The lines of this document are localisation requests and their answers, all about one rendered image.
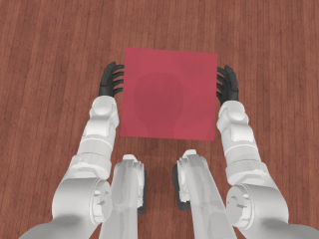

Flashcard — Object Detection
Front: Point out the left robot thigh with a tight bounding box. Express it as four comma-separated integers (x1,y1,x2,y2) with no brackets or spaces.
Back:
99,159,145,239

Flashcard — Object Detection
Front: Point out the carton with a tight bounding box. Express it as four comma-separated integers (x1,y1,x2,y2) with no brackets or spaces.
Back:
120,47,217,141

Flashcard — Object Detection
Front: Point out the left robot forearm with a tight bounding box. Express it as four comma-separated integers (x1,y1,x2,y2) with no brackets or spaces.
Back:
52,96,120,217

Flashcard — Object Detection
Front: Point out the right robot hand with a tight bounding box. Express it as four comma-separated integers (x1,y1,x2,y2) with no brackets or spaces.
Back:
216,65,239,106

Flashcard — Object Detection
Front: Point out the left robot hand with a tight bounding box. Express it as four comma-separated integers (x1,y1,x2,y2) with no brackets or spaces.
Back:
98,61,125,98

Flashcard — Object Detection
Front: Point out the left robot upper arm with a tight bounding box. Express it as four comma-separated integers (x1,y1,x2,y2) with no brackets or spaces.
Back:
18,177,113,239

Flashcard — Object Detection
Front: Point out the robot left foot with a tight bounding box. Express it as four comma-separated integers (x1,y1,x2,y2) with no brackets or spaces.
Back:
137,170,148,217

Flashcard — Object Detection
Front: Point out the right robot forearm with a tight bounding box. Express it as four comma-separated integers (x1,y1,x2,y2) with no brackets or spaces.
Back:
216,101,289,218

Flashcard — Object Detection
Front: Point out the right robot upper arm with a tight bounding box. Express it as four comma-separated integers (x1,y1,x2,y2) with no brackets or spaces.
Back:
225,183,319,239

